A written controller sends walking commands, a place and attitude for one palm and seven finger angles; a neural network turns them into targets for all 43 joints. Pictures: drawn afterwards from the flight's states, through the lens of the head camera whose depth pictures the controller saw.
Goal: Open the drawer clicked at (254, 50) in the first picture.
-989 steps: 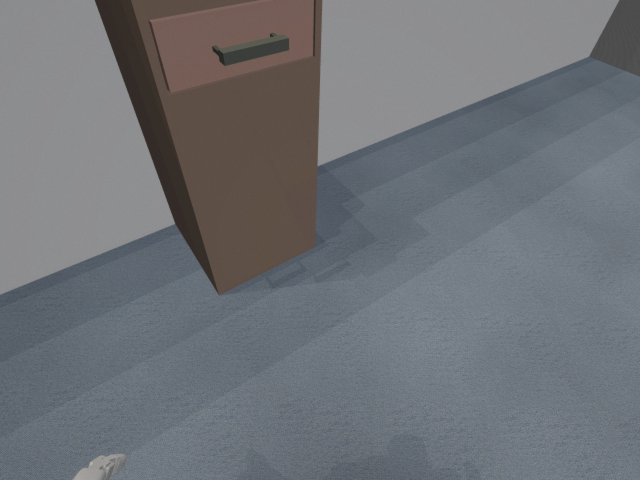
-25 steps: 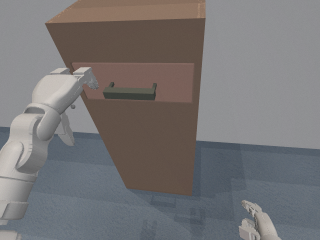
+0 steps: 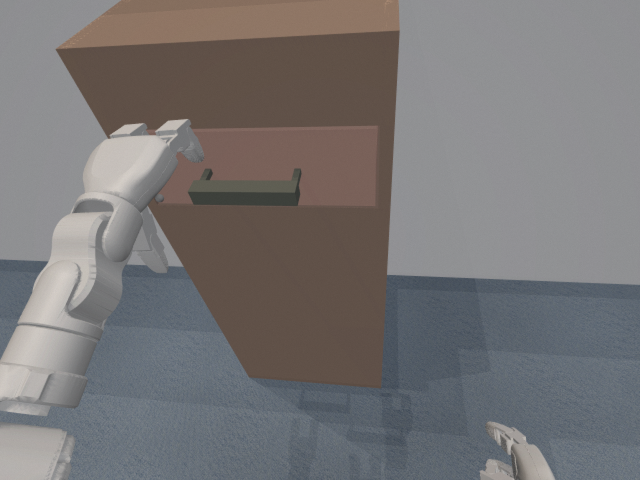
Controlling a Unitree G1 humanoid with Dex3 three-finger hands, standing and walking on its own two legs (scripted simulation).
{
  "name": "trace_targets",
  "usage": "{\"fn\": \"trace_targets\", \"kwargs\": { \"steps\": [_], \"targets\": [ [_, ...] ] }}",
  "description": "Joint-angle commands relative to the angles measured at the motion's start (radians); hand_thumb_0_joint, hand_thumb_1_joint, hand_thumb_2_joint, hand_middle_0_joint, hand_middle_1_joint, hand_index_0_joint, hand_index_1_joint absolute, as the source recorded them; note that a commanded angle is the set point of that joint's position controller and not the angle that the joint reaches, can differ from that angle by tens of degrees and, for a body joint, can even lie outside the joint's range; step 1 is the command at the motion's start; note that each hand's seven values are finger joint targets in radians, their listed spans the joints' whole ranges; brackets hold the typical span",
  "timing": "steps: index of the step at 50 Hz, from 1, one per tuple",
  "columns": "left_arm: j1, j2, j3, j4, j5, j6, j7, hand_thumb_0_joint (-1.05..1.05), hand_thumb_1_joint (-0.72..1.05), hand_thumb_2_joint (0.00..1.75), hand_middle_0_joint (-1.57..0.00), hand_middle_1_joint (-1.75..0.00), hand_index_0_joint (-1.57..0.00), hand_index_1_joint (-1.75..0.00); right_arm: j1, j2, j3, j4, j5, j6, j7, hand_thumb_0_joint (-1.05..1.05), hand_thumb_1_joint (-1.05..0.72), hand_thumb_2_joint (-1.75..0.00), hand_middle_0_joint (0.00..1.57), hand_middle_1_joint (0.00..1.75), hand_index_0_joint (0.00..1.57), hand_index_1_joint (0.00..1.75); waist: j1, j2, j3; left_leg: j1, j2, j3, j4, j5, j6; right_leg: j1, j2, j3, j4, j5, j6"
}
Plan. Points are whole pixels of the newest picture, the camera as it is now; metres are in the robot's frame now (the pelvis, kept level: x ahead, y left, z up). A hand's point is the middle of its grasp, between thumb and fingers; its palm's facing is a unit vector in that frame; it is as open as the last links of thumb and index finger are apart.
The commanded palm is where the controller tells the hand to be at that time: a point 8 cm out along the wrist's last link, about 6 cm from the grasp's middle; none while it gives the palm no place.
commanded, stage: move the hooked fingers above the handle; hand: left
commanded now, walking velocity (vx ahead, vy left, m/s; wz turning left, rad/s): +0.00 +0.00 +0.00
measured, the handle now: (248, 183) +0.50 +0.17 +0.10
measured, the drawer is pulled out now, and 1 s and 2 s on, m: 0.00 0.00 0.00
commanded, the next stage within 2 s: none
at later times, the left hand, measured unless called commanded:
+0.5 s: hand (204, 177) +0.44 +0.20 +0.16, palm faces +0.04 -0.04 -1.00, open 13.9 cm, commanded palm +0.41 +0.19 +0.22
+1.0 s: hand (201, 174) +0.45 +0.21 +0.16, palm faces +0.04 -0.03 -1.00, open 13.7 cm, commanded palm +0.42 +0.19 +0.22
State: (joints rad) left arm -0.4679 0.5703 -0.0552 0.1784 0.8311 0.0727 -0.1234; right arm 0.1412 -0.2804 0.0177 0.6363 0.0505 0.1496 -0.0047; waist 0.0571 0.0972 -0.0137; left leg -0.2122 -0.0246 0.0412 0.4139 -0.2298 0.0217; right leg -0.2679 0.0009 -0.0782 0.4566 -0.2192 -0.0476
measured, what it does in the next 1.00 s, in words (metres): stands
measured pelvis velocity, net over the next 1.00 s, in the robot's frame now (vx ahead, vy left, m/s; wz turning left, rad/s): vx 0.02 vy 0.00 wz -0.01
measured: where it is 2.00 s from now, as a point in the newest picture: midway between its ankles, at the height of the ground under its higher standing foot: outside the picture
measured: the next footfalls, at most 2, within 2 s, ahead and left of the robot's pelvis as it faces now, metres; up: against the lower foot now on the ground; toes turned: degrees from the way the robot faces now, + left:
none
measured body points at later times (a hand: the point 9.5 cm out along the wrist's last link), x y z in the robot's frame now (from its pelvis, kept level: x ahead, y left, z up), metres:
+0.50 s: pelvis +0.02 +0.02 +0.00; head +0.04 -0.02 +0.45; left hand +0.44 +0.20 +0.21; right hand +0.17 -0.22 -0.13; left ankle -0.01 +0.11 -0.74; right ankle +0.01 -0.09 -0.74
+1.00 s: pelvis +0.02 +0.00 +0.00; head +0.04 -0.04 +0.45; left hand +0.44 +0.20 +0.21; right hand +0.16 -0.24 -0.14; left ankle -0.01 +0.11 -0.74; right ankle +0.01 -0.09 -0.74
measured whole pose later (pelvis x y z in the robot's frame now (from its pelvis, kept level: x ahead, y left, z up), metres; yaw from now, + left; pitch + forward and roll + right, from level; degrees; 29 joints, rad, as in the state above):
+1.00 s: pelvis +0.02 +0.00 +0.00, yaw -1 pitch +5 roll +1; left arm -0.69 0.49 -0.17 0.49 0.90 0.19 -0.07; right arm 0.17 -0.27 0.02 0.66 0.07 0.19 -0.02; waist 0.02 0.08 -0.05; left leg -0.24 -0.02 0.06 0.41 -0.25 0.03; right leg -0.31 0.00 -0.06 0.47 -0.25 -0.04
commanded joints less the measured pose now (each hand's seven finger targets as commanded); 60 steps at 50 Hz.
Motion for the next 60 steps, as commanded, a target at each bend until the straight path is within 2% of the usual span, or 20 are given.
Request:
{"fn": "trace_targets", "kwargs": {
  "steps": [1, 6, 8, 11, 16, 24, 26, 29, 31, 33, 36, 38, 40, 41, 44, 47, 48, 52, 55, 60],
  "targets": [
    [-0.361, 0.141, 0.035, -0.196, 0.019, 0.028, 0.018, 0.0, -0.5, 0.3, -0.3, -1.2, -0.3, -1.2, -0.141, -0.101, -0.032, -0.171, 0.008, -0.032, 0.003, 0.0, -0.9, -0.9, 0.2, 0.3, 0.2, 0.3, -0.007, -0.1, -0.308, 0.026, -0.004, -0.022, -0.024, 0.276, 0.01, 0.199, -0.022, 0.079, -0.039, 0.244, 0.014],
    [-0.45, 0.173, 0.04, -0.174, 0.028, 0.022, 0.014, 0.0, -0.5, 0.3, -0.3, -1.2, -0.3, -1.2, -0.127, -0.104, -0.026, -0.156, 0.007, -0.029, -0.012, 0.0, -0.9, -0.9, 0.2, 0.3, 0.2, 0.3, -0.018, -0.133, -0.298, 0.025, -0.007, -0.033, -0.03, 0.235, 0.013, 0.182, -0.018, 0.075, -0.047, 0.202, 0.016],
    [-0.513, 0.162, 0.029, -0.159, 0.035, 0.006, 0.03, 0.0, -0.5, 0.3, -0.3, -1.2, -0.3, -1.2, -0.114, -0.095, -0.026, -0.144, 0.005, -0.034, -0.019, 0.0, -0.9, -0.9, 0.2, 0.3, 0.2, 0.3, -0.021, -0.102, -0.302, 0.039, -0.008, -0.037, -0.032, 0.241, 0.012, 0.165, -0.017, 0.07, -0.044, 0.191, 0.012],
    [-0.579, 0.222, 0.083, -0.138, 0.042, -0.014, 0.074, 0.0, -0.5, 0.3, -0.3, -1.2, -0.3, -1.2, -0.104, -0.095, -0.025, -0.133, 0.003, -0.04, -0.024, 0.0, -0.9, -0.9, 0.2, 0.3, 0.2, 0.3, -0.01, -0.055, -0.343, 0.056, -0.008, -0.037, -0.027, 0.262, 0.006, 0.174, -0.013, 0.073, -0.04, 0.192, 0.005],
    [-0.61, 0.169, 0.047, 0.008, 0.061, 0.016, 0.113, 0.0, -0.5, 0.3, -0.3, -1.2, -0.3, -1.2, -0.073, -0.093, -0.025, -0.112, 0.005, -0.036, -0.02, 0.0, -0.9, -0.9, 0.2, 0.3, 0.2, 0.3, -0.016, -0.065, -0.344, 0.046, 0.002, -0.034, -0.028, 0.315, -0.007, 0.162, -0.009, 0.057, -0.024, 0.223, -0.002],
    [-0.633, -0.001, -0.122, 0.069, 0.078, 0.089, 0.048, 0.0, -0.5, 0.3, -0.3, -1.2, -0.3, -1.2, -0.056, -0.099, -0.038, -0.135, 0.012, -0.003, -0.005, 0.0, -0.9, -0.9, 0.2, 0.3, 0.2, 0.3, -0.046, -0.117, -0.364, 0.07, 0.01, -0.045, -0.005, 0.375, 0.001, 0.124, -0.009, 0.052, -0.002, 0.279, 0.001],
    [-0.661, 0.023, -0.107, 0.037, 0.078, 0.068, 0.04, 0.0, -0.5, 0.3, -0.3, -1.2, -0.3, -1.2, -0.048, -0.105, -0.043, -0.137, 0.01, -0.002, -0.007, 0.0, -0.9, -0.9, 0.2, 0.3, 0.2, 0.3, -0.049, -0.137, -0.392, 0.082, 0.009, -0.049, 0.005, 0.396, 0.004, 0.135, -0.007, 0.056, 0.005, 0.294, 0.001],
    [-0.699, 0.058, -0.068, 0.013, 0.076, 0.035, 0.057, 0.0, -0.5, 0.3, -0.3, -1.2, -0.3, -1.2, -0.031, -0.095, -0.043, -0.133, 0.004, -0.004, -0.012, 0.0, -0.9, -0.9, 0.2, 0.3, 0.2, 0.3, -0.037, -0.104, -0.426, 0.093, 0.005, -0.049, 0.02, 0.446, 0.005, 0.147, -0.007, 0.061, 0.02, 0.339, 0.0],
    [-0.706, 0.13, 0.006, 0.02, 0.075, 0.015, 0.088, 0.0, -0.5, 0.3, -0.3, -1.2, -0.3, -1.2, -0.014, -0.1, -0.044, -0.121, -0.001, -0.006, -0.014, 0.0, -0.9, -0.9, 0.2, 0.3, 0.2, 0.3, -0.023, -0.094, -0.432, 0.08, 0.006, -0.047, 0.022, 0.468, -0.003, 0.162, -0.004, 0.06, 0.024, 0.346, -0.003],
    [-0.726, 0.093, -0.009, 0.064, 0.08, 0.01, 0.122, 0.0, -0.5, 0.3, -0.3, -1.2, -0.3, -1.2, -0.008, -0.087, -0.041, -0.107, 0.001, -0.01, -0.014, 0.0, -0.9, -0.9, 0.2, 0.3, 0.2, 0.3, -0.027, -0.089, -0.397, 0.065, 0.01, -0.044, 0.021, 0.471, -0.007, 0.134, -0.002, 0.054, 0.029, 0.338, -0.005],
    [-0.689, 0.235, 0.127, 0.085, 0.09, 0.024, 0.174, 0.0, -0.5, 0.3, -0.3, -1.2, -0.3, -1.2, -0.016, -0.096, -0.039, -0.101, -0.009, -0.01, -0.013, 0.0, -0.9, -0.9, 0.2, 0.3, 0.2, 0.3, 0.018, -0.089, -0.448, 0.033, 0.006, -0.026, 0.011, 0.474, -0.006, 0.223, -0.005, 0.07, 0.03, 0.371, -0.006],
    [-0.697, 0.183, 0.081, 0.075, 0.101, 0.043, 0.186, 0.0, -0.5, 0.3, -0.3, -1.2, -0.3, -1.2, -0.029, -0.083, -0.034, -0.103, -0.006, -0.01, -0.01, 0.0, -0.9, -0.9, 0.2, 0.3, 0.2, 0.3, 0.011, -0.097, -0.463, 0.016, 0.006, -0.02, 0.006, 0.489, -0.004, 0.252, -0.011, 0.069, 0.037, 0.417, -0.002],
    [-0.661, 0.185, 0.084, 0.096, 0.102, 0.066, 0.184, 0.0, -0.5, 0.3, -0.3, -1.2, -0.3, -1.2, -0.041, -0.089, -0.034, -0.099, -0.001, -0.004, -0.01, 0.0, -0.9, -0.9, 0.2, 0.3, 0.2, 0.3, 0.007, -0.113, -0.427, 0.004, 0.009, -0.006, -0.003, 0.462, -0.001, 0.244, -0.012, 0.072, 0.025, 0.41, 0.003],
    [-0.643, 0.222, 0.114, 0.125, 0.101, 0.077, 0.183, 0.0, -0.5, 0.3, -0.3, -1.2, -0.3, -1.2, -0.042, -0.095, -0.035, -0.098, -0.001, -0.001, -0.012, 0.0, -0.9, -0.9, 0.2, 0.3, 0.2, 0.3, 0.011, -0.141, -0.427, -0.007, 0.009, -0.001, -0.01, 0.43, 0.002, 0.268, -0.014, 0.078, 0.016, 0.4, 0.005],
    [-0.638, 0.191, 0.058, 0.135, 0.103, 0.108, 0.141, 0.0, -0.5, 0.3, -0.3, -1.2, -0.3, -1.2, -0.058, -0.102, -0.032, -0.103, 0.01, 0.004, -0.021, 0.0, -0.9, -0.9, 0.2, 0.3, 0.2, 0.3, -0.014, -0.149, -0.382, -0.021, 0.006, 0.005, -0.023, 0.364, 0.012, 0.249, -0.019, 0.079, 0.002, 0.375, 0.013],
    [-0.654, 0.099, -0.045, 0.12, 0.088, 0.118, 0.081, 0.0, -0.5, 0.3, -0.3, -1.2, -0.3, -1.2, -0.062, -0.105, -0.038, -0.122, 0.019, 0.007, -0.027, 0.0, -0.9, -0.9, 0.2, 0.3, 0.2, 0.3, -0.047, -0.138, -0.37, 0.012, 0.004, 0.003, -0.016, 0.329, 0.023, 0.209, -0.023, 0.079, -0.011, 0.347, 0.018],
    [-0.635, 0.108, -0.036, 0.113, 0.083, 0.114, 0.064, 0.0, -0.5, 0.3, -0.3, -1.2, -0.3, -1.2, -0.058, -0.105, -0.04, -0.129, 0.02, 0.006, -0.028, 0.0, -0.9, -0.9, 0.2, 0.3, 0.2, 0.3, -0.044, -0.142, -0.374, 0.016, 0.001, -0.002, -0.011, 0.323, 0.026, 0.216, -0.021, 0.084, -0.01, 0.351, 0.017],
    [-0.691, 0.003, -0.153, 0.032, 0.066, 0.056, 0.005, 0.0, -0.5, 0.3, -0.3, -1.2, -0.3, -1.2, -0.056, -0.096, -0.042, -0.145, 0.02, -0.003, -0.04, 0.0, -0.9, -0.9, 0.2, 0.3, 0.2, 0.3, -0.083, -0.115, -0.35, 0.056, -0.008, -0.02, 0.005, 0.277, 0.032, 0.142, -0.02, 0.081, -0.016, 0.301, 0.018],
    [-0.746, -0.004, -0.159, 0.026, 0.057, 0.002, 0.014, 0.0, -0.5, 0.3, -0.3, -1.2, -0.3, -1.2, -0.041, -0.09, -0.04, -0.133, 0.018, -0.015, -0.05, 0.0, -0.9, -0.9, 0.2, 0.3, 0.2, 0.3, -0.089, -0.087, -0.319, 0.066, -0.013, -0.032, 0.009, 0.217, 0.028, 0.086, -0.016, 0.079, -0.023, 0.219, 0.013],
    [-0.835, 0.157, 0.014, 0.128, 0.057, -0.045, 0.117, 0.0, -0.5, 0.3, -0.3, -1.2, -0.3, -1.2, -0.017, -0.088, -0.032, -0.099, 0.011, -0.03, -0.06, 0.0, -0.9, -0.9, 0.2, 0.3, 0.2, 0.3, -0.052, -0.094, -0.352, 0.012, -0.02, -0.027, 0.005, 0.228, 0.015, 0.138, -0.017, 0.079, -0.012, 0.223, 0.006]
  ]
}}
